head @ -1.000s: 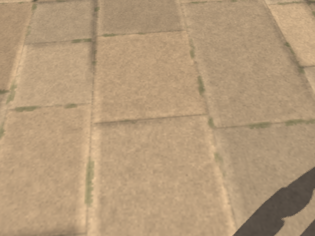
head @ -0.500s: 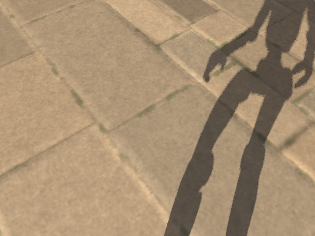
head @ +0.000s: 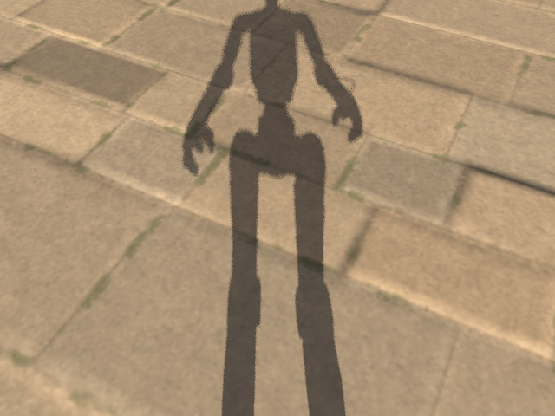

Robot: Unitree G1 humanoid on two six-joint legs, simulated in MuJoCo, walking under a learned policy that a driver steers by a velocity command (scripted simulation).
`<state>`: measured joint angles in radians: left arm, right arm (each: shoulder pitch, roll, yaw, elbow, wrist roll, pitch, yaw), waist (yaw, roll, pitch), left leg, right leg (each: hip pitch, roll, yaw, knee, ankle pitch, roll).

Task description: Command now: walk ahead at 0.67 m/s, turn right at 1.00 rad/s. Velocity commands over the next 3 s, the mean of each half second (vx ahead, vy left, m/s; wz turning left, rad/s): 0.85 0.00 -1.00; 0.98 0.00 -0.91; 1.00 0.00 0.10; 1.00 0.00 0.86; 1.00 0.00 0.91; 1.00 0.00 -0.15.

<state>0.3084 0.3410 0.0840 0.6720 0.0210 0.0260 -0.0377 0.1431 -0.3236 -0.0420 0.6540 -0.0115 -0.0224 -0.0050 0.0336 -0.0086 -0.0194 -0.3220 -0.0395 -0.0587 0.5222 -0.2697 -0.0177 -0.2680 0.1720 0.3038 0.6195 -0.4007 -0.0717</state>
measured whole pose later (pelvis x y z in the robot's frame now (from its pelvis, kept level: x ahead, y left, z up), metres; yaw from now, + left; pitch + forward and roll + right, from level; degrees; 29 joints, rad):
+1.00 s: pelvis +0.68 -0.36 -0.01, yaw -55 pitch +1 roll +2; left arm 0.30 0.37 0.05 0.82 0.03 -0.06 -0.02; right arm 0.20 -0.30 -0.04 0.70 -0.05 -0.07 0.00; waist 0.02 -0.04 0.04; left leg -0.39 0.01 0.05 0.61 -0.24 -0.01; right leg -0.31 0.11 0.10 1.31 -0.31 -0.13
